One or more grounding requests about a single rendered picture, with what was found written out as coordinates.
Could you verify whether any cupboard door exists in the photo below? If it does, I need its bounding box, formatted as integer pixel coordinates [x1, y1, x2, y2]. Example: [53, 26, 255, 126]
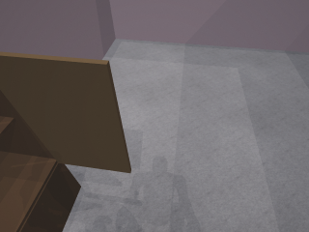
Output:
[0, 51, 131, 173]

